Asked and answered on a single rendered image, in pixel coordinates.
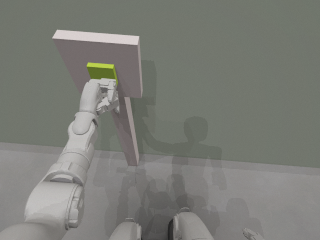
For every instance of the robot left upper arm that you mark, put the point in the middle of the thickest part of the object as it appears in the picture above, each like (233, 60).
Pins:
(54, 208)

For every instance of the robot left shin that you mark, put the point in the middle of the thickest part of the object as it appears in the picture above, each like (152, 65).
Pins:
(129, 220)

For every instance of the right robot thigh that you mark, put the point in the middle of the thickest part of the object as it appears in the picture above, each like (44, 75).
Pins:
(188, 226)

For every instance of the button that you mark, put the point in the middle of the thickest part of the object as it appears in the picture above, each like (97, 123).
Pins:
(101, 70)

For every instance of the panel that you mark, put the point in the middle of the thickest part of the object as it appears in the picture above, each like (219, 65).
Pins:
(78, 48)

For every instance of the robot left forearm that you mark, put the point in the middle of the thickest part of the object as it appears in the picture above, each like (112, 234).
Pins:
(75, 160)

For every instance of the robot left hand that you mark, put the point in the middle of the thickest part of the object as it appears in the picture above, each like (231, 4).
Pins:
(94, 101)

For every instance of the robot right hand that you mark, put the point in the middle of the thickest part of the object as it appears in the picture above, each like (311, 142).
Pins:
(250, 235)

